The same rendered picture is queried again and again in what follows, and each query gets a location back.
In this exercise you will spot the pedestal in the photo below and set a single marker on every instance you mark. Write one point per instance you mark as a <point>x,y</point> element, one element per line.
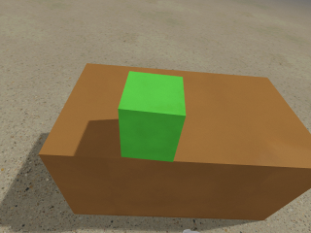
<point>242,154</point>

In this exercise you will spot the carton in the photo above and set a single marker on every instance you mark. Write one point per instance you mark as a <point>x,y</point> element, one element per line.
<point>152,112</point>

